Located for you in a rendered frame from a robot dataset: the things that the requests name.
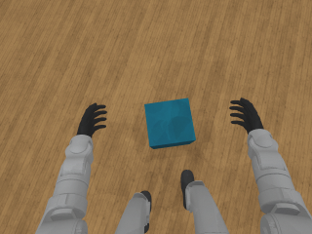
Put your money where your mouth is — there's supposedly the left robot hand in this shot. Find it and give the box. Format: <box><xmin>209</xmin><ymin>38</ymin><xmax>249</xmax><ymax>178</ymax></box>
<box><xmin>76</xmin><ymin>103</ymin><xmax>107</xmax><ymax>137</ymax></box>

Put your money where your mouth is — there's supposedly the robot left upper arm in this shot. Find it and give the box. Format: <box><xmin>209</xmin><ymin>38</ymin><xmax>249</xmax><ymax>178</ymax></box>
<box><xmin>36</xmin><ymin>218</ymin><xmax>88</xmax><ymax>234</ymax></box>

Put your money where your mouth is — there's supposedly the left robot forearm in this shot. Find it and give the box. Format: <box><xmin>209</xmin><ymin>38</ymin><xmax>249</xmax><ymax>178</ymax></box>
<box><xmin>35</xmin><ymin>135</ymin><xmax>94</xmax><ymax>234</ymax></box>

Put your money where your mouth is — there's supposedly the right robot hand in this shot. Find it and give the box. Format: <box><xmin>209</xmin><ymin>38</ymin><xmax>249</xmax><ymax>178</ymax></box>
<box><xmin>229</xmin><ymin>97</ymin><xmax>264</xmax><ymax>134</ymax></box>

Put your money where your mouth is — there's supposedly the robot right upper arm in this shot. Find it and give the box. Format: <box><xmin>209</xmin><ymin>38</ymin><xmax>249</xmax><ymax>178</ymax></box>
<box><xmin>260</xmin><ymin>213</ymin><xmax>312</xmax><ymax>234</ymax></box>

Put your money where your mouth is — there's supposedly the left robot shin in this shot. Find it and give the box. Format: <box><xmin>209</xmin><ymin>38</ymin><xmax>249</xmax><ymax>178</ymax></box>
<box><xmin>129</xmin><ymin>192</ymin><xmax>147</xmax><ymax>226</ymax></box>

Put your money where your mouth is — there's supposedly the carton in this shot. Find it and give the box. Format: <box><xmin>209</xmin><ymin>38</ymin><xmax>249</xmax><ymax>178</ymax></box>
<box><xmin>144</xmin><ymin>97</ymin><xmax>196</xmax><ymax>149</ymax></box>

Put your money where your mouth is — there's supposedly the right robot forearm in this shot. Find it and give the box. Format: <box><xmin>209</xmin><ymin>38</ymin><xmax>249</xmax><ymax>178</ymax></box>
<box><xmin>247</xmin><ymin>129</ymin><xmax>312</xmax><ymax>220</ymax></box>

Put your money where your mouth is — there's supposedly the right robot thigh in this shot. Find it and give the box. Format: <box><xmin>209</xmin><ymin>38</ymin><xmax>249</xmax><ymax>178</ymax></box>
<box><xmin>185</xmin><ymin>185</ymin><xmax>229</xmax><ymax>234</ymax></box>

